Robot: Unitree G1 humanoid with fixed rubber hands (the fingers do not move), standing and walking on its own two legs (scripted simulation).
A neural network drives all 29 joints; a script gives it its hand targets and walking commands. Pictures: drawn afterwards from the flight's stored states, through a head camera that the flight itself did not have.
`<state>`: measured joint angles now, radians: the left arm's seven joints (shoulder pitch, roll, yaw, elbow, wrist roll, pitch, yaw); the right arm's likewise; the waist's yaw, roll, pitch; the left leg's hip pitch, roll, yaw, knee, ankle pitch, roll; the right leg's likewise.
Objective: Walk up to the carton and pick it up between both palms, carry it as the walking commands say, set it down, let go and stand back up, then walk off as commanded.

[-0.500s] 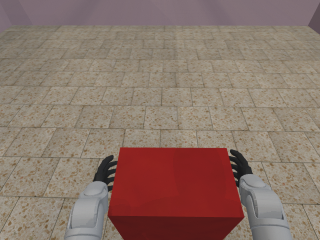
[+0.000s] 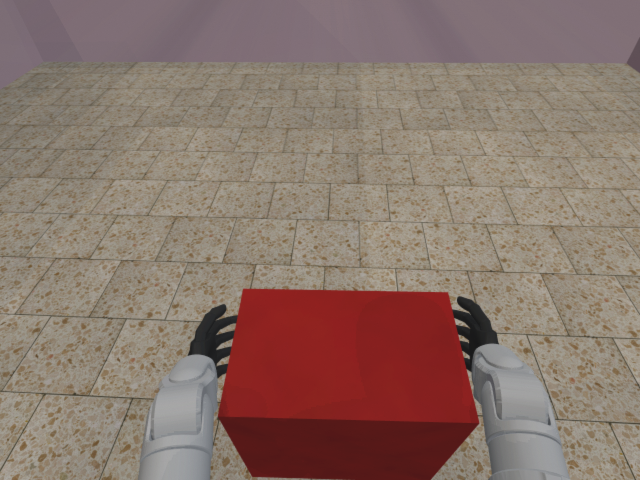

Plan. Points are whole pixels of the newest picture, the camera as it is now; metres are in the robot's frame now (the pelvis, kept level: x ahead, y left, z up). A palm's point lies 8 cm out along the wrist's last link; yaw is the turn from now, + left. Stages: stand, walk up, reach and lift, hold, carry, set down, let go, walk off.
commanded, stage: set down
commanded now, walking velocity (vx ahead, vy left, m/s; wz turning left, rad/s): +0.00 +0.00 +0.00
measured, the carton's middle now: (342, 392) +0.27 -0.01 -0.06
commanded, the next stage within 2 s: none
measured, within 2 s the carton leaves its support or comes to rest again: neither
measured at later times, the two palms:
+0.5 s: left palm (211, 369) +0.30 +0.18 -0.05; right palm (457, 363) +0.30 -0.18 -0.05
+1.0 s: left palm (226, 379) +0.33 +0.17 -0.14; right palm (440, 373) +0.33 -0.18 -0.14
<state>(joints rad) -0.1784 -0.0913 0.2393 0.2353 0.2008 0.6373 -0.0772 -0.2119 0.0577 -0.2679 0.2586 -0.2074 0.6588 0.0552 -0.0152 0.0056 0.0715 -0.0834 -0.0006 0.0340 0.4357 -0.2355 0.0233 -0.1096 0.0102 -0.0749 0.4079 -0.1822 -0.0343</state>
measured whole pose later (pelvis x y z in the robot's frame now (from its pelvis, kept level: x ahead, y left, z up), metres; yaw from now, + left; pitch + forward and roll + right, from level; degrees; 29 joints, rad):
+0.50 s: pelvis -0.01 +0.01 -0.02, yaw +0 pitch +7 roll +0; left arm -0.36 -0.10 0.38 0.46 0.28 0.39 -0.13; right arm -0.36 0.08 -0.40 0.46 -0.27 0.41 0.07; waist 0.00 0.01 0.03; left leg -0.50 -0.01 0.04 0.66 -0.29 0.03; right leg -0.53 -0.01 -0.07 0.63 -0.23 -0.03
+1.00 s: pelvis -0.04 +0.01 -0.09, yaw +0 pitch +26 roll +0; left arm -0.54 -0.09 0.44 0.47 0.24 0.34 -0.11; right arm -0.57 0.04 -0.44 0.49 -0.25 0.36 0.07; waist 0.00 0.01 -0.08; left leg -1.11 -0.01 0.06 1.03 -0.37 0.04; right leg -1.14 -0.02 -0.05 1.00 -0.31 -0.03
